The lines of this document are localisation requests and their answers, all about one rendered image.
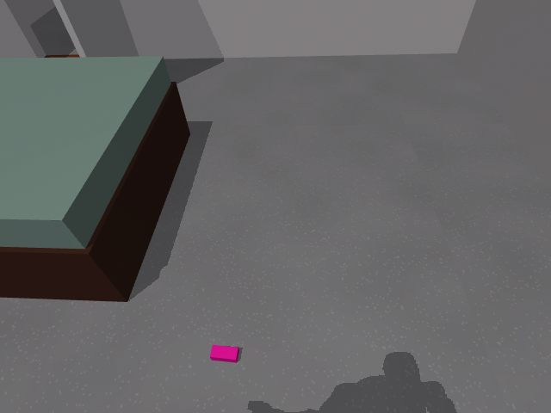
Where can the bed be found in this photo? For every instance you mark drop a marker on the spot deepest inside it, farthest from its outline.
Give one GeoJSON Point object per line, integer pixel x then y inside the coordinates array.
{"type": "Point", "coordinates": [89, 148]}

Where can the small box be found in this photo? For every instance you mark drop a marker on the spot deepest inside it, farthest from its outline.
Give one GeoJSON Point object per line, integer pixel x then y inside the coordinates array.
{"type": "Point", "coordinates": [224, 353]}

